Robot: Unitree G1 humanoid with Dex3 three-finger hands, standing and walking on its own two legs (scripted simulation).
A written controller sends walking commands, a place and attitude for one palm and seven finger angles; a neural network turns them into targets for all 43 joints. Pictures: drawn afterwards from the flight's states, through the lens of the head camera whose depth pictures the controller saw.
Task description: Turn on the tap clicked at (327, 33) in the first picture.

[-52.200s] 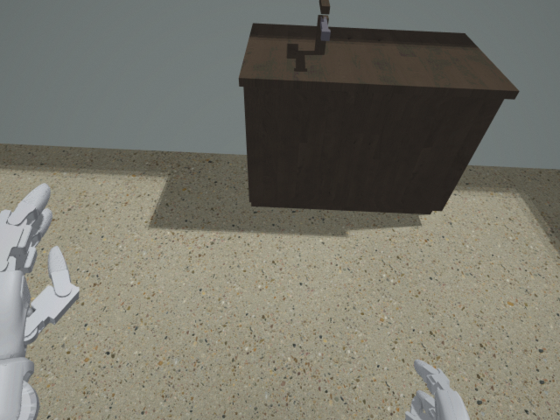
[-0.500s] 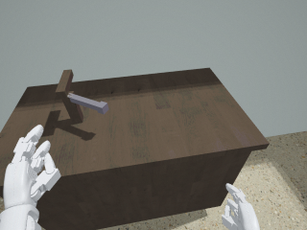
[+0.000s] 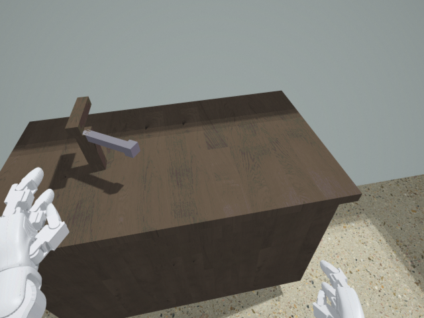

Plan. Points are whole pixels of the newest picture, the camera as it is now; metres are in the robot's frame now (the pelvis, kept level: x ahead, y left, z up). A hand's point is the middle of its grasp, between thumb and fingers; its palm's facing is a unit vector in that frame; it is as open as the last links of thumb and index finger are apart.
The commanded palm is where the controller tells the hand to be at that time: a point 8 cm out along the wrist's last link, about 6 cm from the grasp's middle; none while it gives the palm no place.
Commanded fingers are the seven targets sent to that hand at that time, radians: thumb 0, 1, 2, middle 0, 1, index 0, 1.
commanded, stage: reach beside the lever's end, fingers flat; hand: left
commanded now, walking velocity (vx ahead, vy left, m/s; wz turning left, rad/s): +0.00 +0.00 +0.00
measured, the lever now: (131, 148) +0.45 +0.25 +0.09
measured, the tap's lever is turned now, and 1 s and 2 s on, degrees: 55 55 55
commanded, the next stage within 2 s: push the lever round in 1.80 s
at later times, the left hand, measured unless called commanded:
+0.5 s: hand (56, 208) +0.25 +0.31 +0.12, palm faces +0.52 -0.85 -0.11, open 7.5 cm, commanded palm +0.21 +0.35 +0.12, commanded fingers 0.00 0.90 0.90 -0.18 -0.23 -0.18 -0.23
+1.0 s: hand (58, 188) +0.30 +0.35 +0.10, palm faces +0.51 -0.85 -0.11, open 7.7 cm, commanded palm +0.26 +0.38 +0.10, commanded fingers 0.00 0.90 0.90 -0.16 -0.17 -0.16 -0.17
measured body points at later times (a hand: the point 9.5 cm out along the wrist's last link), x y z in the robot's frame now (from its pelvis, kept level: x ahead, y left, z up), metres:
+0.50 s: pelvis +0.00 +0.01 +0.00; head -0.01 -0.01 +0.45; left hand +0.21 +0.35 +0.13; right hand +0.19 -0.22 -0.08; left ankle +0.05 +0.13 -0.72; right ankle -0.01 -0.06 -0.72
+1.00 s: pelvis +0.00 +0.03 +0.00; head +0.01 +0.03 +0.45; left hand +0.27 +0.39 +0.11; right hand +0.15 -0.21 -0.10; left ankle +0.05 +0.13 -0.72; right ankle -0.01 -0.06 -0.72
